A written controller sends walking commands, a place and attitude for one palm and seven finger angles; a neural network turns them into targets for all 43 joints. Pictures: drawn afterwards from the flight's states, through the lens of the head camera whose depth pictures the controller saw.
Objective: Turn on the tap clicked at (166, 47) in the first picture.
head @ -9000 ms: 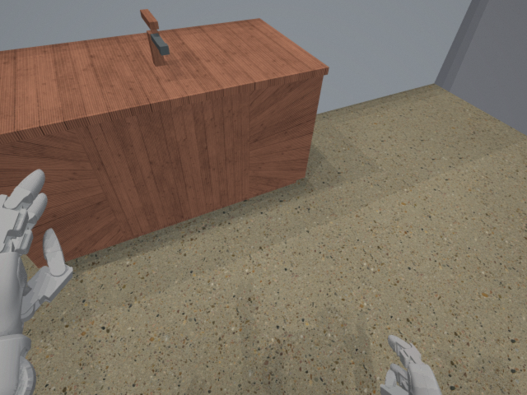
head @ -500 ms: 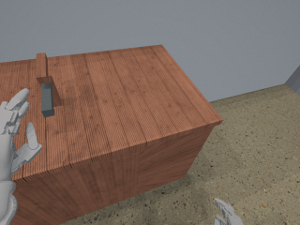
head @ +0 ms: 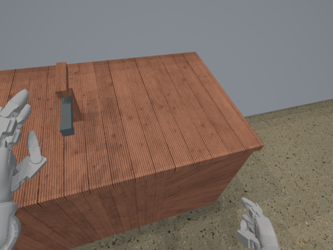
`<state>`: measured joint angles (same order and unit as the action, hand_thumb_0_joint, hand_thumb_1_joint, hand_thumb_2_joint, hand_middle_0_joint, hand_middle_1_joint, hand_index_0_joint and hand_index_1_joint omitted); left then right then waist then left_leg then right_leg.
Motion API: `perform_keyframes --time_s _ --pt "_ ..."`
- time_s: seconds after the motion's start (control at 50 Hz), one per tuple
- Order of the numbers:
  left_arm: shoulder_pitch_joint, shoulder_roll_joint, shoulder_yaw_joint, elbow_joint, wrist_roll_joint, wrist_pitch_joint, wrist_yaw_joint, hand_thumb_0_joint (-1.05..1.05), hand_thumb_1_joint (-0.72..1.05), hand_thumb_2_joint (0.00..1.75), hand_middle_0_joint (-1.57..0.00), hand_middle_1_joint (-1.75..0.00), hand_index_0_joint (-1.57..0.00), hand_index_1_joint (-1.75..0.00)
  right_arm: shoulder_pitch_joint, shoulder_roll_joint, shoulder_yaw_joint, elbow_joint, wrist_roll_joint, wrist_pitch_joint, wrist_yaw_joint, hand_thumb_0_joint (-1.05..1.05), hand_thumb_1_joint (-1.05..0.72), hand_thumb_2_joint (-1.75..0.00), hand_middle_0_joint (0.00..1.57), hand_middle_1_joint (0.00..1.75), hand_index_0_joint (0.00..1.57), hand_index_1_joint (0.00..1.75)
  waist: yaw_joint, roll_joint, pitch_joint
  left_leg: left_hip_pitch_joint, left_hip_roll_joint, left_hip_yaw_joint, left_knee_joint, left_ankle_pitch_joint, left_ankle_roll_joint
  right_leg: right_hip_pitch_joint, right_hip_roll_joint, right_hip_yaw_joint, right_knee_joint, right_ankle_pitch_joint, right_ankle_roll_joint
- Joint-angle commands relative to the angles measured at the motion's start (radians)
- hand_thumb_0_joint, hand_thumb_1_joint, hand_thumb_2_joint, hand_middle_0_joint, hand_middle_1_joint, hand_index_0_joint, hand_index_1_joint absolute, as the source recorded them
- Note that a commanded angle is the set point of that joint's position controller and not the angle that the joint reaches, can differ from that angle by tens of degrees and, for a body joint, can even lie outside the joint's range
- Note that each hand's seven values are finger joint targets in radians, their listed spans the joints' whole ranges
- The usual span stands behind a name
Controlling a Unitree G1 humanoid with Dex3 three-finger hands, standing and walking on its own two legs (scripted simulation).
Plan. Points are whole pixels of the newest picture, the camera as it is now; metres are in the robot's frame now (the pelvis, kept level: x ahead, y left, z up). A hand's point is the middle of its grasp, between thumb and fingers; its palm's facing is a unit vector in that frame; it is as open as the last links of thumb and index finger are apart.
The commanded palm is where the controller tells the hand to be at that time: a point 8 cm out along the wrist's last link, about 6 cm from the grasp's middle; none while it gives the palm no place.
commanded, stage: come to a stop and stand still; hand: left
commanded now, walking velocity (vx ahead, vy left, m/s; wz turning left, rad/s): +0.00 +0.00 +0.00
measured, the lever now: (67, 129) +0.38 +0.31 +0.03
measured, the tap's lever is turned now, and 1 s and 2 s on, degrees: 0 0 0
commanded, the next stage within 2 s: look again from close up in 0.08 s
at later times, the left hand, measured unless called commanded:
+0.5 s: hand (41, 157) +0.22 +0.24 +0.17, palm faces +0.37 -0.86 -0.36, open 7.4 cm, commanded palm +0.16 +0.28 +0.17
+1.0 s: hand (43, 186) +0.18 +0.23 +0.14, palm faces +0.45 -0.84 -0.32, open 7.4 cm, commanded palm +0.14 +0.27 +0.16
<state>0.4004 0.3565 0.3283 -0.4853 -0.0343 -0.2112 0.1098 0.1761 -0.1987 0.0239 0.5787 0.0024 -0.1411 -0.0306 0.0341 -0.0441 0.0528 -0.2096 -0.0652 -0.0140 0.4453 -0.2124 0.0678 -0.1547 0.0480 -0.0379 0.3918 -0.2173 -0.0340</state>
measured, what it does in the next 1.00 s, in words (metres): shifts its weight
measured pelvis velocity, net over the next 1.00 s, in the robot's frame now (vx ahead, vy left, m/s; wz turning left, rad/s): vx -0.04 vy -0.03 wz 0.01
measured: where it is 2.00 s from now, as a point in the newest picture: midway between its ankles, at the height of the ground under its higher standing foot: outside the picture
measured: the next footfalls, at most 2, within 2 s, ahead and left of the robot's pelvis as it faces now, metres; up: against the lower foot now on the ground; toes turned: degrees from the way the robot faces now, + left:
none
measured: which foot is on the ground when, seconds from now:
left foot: down 0.00-1.00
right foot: down 0.00-1.00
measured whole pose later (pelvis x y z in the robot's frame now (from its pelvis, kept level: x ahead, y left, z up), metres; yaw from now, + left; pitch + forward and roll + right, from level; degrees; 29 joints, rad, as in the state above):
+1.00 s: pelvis -0.04 -0.03 -0.02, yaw +0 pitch -2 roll +1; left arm 0.33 0.37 0.35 -0.33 -0.09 -0.11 0.10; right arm 0.15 -0.22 0.05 0.64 -0.01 -0.15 -0.04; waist 0.05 -0.02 0.00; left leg -0.36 -0.05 -0.02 0.65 -0.26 0.03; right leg -0.33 0.06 -0.05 0.67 -0.31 -0.08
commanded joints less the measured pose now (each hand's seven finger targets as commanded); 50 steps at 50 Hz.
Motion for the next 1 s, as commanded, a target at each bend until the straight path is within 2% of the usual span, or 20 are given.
perform_keyframes --time_s 0.0,0.16,0.18,0.28,0.38,0.56,0.58,0.6,0.62,0.64,0.66,0.68,0.72,0.76,0.78,0.84,0.86,0.88,0.9,0.98 --pt "-0.03 0.155 0.114 -0.215 -0.014 -0.073 0.017 0.0 0.9 0.9 -0.2 -0.3 -0.2 -0.3 -0.057 -0.123 -0.051 -0.136 0.001 -0.036 -0.005 0.0 -0.9 -0.9 0.2 0.3 0.2 0.3 -0.011 0.145 -0.185 0.054 0.151 -0.126 -0.075 0.322 -0.077 0.084 -0.094 0.071 -0.023 0.213 0.001" --pt "-0.052 0.139 0.091 -0.139 -0.02 -0.047 0.008 0.0 0.9 0.9 -0.2 -0.3 -0.2 -0.3 -0.06 -0.128 -0.049 -0.147 0.006 -0.008 -0.011 0.0 -0.9 -0.9 0.2 0.3 0.2 0.3 -0.014 0.076 -0.133 -0.004 0.149 -0.133 -0.124 0.154 -0.069 0.069 -0.093 0.079 -0.065 0.153 0.009" --pt "-0.072 0.159 0.098 -0.176 -0.017 -0.049 0.011 0.0 0.9 0.9 -0.2 -0.3 -0.2 -0.3 -0.076 -0.125 -0.046 -0.145 0.007 -0.01 -0.014 0.0 -0.9 -0.9 0.2 0.3 0.2 0.3 -0.015 0.115 -0.142 0.015 0.146 -0.13 -0.129 0.166 -0.071 0.066 -0.094 0.079 -0.06 0.16 0.008" --pt "-0.087 0.202 0.127 -0.254 -0.019 -0.057 0.019 0.0 0.9 0.9 -0.2 -0.3 -0.2 -0.3 -0.085 -0.121 -0.044 -0.148 0.005 -0.023 -0.019 0.0 -0.9 -0.9 0.2 0.3 0.2 0.3 -0.008 0.114 -0.191 0.04 0.144 -0.133 -0.103 0.25 -0.07 0.106 -0.103 0.079 -0.048 0.214 0.006" --pt "-0.017 0.191 0.135 -0.229 -0.025 -0.056 0.02 0.0 0.9 0.9 -0.2 -0.3 -0.2 -0.3 -0.078 -0.121 -0.048 -0.142 0.006 -0.025 -0.015 0.0 -0.9 -0.9 0.2 0.3 0.2 0.3 -0.008 0.129 -0.192 0.041 0.143 -0.132 -0.091 0.273 -0.074 0.108 -0.109 0.083 -0.051 0.221 0.002" --pt "0.0 0.161 0.112 -0.158 -0.028 -0.048 0.011 0.0 0.9 0.9 -0.2 -0.3 -0.2 -0.3 -0.064 -0.127 -0.053 -0.145 0.008 -0.012 -0.015 0.0 -0.9 -0.9 0.2 0.3 0.2 0.3 -0.012 0.07 -0.144 -0.012 0.146 -0.137 -0.126 0.11 -0.058 0.077 -0.108 0.095 -0.086 0.139 0.008" --pt "-0.994 0.94 0.337 -0.585 0.02 -0.206 0.025 0.0 0.9 0.9 -0.2 -0.3 -0.2 -0.3 0.12 -0.194 0.161 -0.305 0.087 0.012 -0.087 0.0 -0.9 -0.9 0.2 0.3 0.2 0.3 -0.121 0.37 -0.02 -0.32 0.092 -0.131 -0.091 -0.013 -0.012 0.139 0.002 0.082 0.037 -0.019 0.071" --pt "-0.674 0.448 0.315 0.095 0.125 -0.005 -0.039 0.0 0.9 0.9 -0.2 -0.3 -0.2 -0.3 -0.024 -0.149 -0.053 -0.075 -0.033 -0.03 -0.057 0.0 -0.9 -0.9 0.2 0.3 0.2 0.3 0.023 0.253 -0.224 0.042 0.095 -0.034 -0.029 0.284 -0.072 0.006 -0.033 0.03 0.037 0.078 -0.026" --pt "-0.489 0.293 0.144 0.076 0.002 0.02 -0.053 0.0 0.9 0.9 -0.2 -0.3 -0.2 -0.3 -0.035 -0.147 -0.039 -0.105 -0.035 -0.059 0.002 0.0 -0.9 -0.9 0.2 0.3 0.2 0.3 -0.04 0.178 -0.164 0.135 0.078 -0.058 -0.026 0.492 -0.131 -0.114 0.009 -0.058 0.044 0.137 -0.027" --pt "-0.298 0.37 0.283 0.067 -0.011 0.04 -0.059 0.0 0.9 0.9 -0.2 -0.3 -0.2 -0.3 0.023 -0.238 -0.088 -0.065 -0.038 -0.047 0.002 0.0 -0.9 -0.9 0.2 0.3 0.2 0.3 0.012 0.171 -0.353 0.268 0.115 -0.067 0.017 0.588 -0.137 -0.15 0.014 -0.041 0.09 0.125 -0.01" --pt "-0.288 0.148 0.105 -0.026 -0.097 0.076 -0.112 0.0 0.9 0.9 -0.2 -0.3 -0.2 -0.3 -0.067 -0.187 -0.06 -0.121 -0.022 -0.067 -0.004 0.0 -0.9 -0.9 0.2 0.3 0.2 0.3 0.039 0.165 -0.407 0.316 0.096 -0.075 0.029 0.605 -0.132 -0.153 -0.005 -0.034 0.103 0.098 -0.008" --pt "-0.15 0.1 0.122 0.07 -0.166 0.13 -0.139 0.0 0.9 0.9 -0.2 -0.3 -0.2 -0.3 -0.09 -0.179 -0.047 -0.101 0.007 -0.075 0.001 0.0 -0.9 -0.9 0.2 0.3 0.2 0.3 0.045 0.158 -0.398 0.329 0.105 -0.078 0.017 0.559 -0.133 -0.172 0.004 -0.035 0.121 0.056 -0.007" --pt "-0.129 0.132 0.104 0.037 -0.182 0.195 -0.18 0.0 0.9 0.9 -0.2 -0.3 -0.2 -0.3 -0.103 -0.194 -0.044 -0.084 0.015 -0.071 0.002 0.0 -0.9 -0.9 0.2 0.3 0.2 0.3 0.06 0.133 -0.285 0.21 0.093 -0.077 0.002 0.363 -0.124 -0.171 -0.015 -0.057 0.116 0.074 -0.007" --pt "-0.15 0.162 0.079 0.009 -0.123 0.225 -0.176 0.0 0.9 0.9 -0.2 -0.3 -0.2 -0.3 -0.145 -0.195 -0.031 -0.114 0.02 -0.062 0.005 0.0 -0.9 -0.9 0.2 0.3 0.2 0.3 0.047 0.073 -0.165 0.069 0.077 -0.071 -0.011 0.168 -0.1 -0.176 -0.015 -0.064 0.112 0.07 -0.007" --pt "-0.154 0.197 0.103 -0.02 -0.098 0.224 -0.153 0.0 0.9 0.9 -0.2 -0.3 -0.2 -0.3 -0.168 -0.187 -0.024 -0.127 0.027 -0.059 0.007 0.0 -0.9 -0.9 0.2 0.3 0.2 0.3 0.048 0.075 -0.129 0.033 0.07 -0.059 -0.013 0.103 -0.088 -0.176 -0.011 -0.056 0.11 0.047 -0.008" --pt "-0.21 0.236 0.168 -0.056 -0.063 0.138 -0.067 0.0 0.9 0.9 -0.2 -0.3 -0.2 -0.3 -0.182 -0.177 -0.025 -0.133 0.002 -0.053 -0.01 0.0 -0.9 -0.9 0.2 0.3 0.2 0.3 0.02 -0.04 -0.105 -0.055 0.066 -0.075 0.007 -0.084 -0.058 -0.228 -0.007 -0.045 0.117 -0.072 0.007" --pt "-0.248 0.258 0.199 -0.089 -0.061 0.089 -0.037 0.0 0.9 0.9 -0.2 -0.3 -0.2 -0.3 -0.189 -0.167 -0.025 -0.127 -0.005 -0.054 -0.014 0.0 -0.9 -0.9 0.2 0.3 0.2 0.3 0.019 -0.033 -0.137 -0.062 0.061 -0.075 0.02 -0.134 -0.053 -0.235 -0.007 -0.035 0.124 -0.116 0.011" --pt "-0.304 0.337 0.271 -0.172 -0.062 0.037 -0.002 0.0 0.9 0.9 -0.2 -0.3 -0.2 -0.3 -0.195 -0.158 -0.025 -0.118 -0.008 -0.058 -0.017 0.0 -0.9 -0.9 0.2 0.3 0.2 0.3 0.034 0.024 -0.165 -0.054 0.057 -0.068 0.026 -0.159 -0.051 -0.234 -0.006 -0.019 0.126 -0.135 0.01" --pt "-0.333 0.294 0.234 -0.182 -0.057 0.001 0.02 0.0 0.9 0.9 -0.2 -0.3 -0.2 -0.3 -0.2 -0.137 -0.02 -0.122 -0.015 -0.065 -0.015 0.0 -0.9 -0.9 0.2 0.3 0.2 0.3 0.034 0.08 -0.206 -0.048 0.051 -0.065 0.035 -0.19 -0.052 -0.229 -0.011 -0.014 0.14 -0.164 0.009" --pt "-0.366 0.282 0.211 -0.064 -0.056 -0.035 0.047 0.0 0.9 0.9 -0.2 -0.3 -0.2 -0.3 -0.187 -0.137 -0.01 -0.068 -0.01 -0.078 -0.026 0.0 -0.9 -0.9 0.2 0.3 0.2 0.3 0.008 0.228 -0.158 -0.103 0.042 -0.053 0.097 -0.301 -0.045 -0.282 -0.037 0.026 0.125 -0.241 0.005"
